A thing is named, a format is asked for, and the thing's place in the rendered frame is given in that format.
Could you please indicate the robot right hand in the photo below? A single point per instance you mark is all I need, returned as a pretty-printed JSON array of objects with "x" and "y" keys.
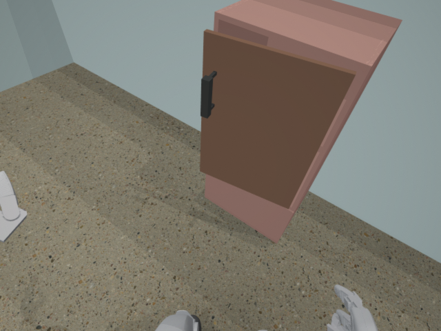
[{"x": 360, "y": 318}]

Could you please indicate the robot left shin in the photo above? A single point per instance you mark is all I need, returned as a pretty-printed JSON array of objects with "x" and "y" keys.
[{"x": 184, "y": 312}]

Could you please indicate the robot left thigh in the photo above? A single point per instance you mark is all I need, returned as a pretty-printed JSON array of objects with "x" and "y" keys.
[{"x": 178, "y": 322}]

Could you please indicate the cupboard door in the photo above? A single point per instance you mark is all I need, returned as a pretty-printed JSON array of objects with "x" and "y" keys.
[{"x": 272, "y": 110}]

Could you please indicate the robot left hand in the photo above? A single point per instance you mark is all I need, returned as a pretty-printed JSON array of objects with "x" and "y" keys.
[{"x": 11, "y": 216}]

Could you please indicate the handle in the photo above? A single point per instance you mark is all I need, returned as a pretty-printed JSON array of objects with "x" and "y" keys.
[{"x": 206, "y": 94}]

